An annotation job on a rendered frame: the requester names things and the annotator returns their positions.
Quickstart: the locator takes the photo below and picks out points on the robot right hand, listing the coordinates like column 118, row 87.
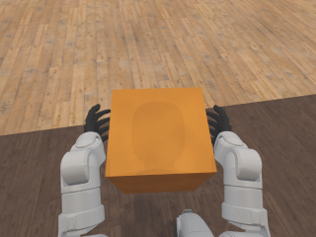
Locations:
column 221, row 125

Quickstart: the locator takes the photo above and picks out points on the robot left hand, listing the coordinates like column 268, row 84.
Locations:
column 92, row 123

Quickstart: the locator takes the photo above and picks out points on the right robot shin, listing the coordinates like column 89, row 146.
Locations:
column 187, row 211

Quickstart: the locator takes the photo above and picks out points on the right robot forearm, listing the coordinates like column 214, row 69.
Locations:
column 242, row 177

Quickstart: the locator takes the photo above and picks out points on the carton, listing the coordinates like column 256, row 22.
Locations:
column 159, row 141

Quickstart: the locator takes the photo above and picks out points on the robot right thigh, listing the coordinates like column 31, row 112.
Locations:
column 192, row 225

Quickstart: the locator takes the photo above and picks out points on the left robot forearm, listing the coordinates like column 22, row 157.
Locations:
column 80, row 186

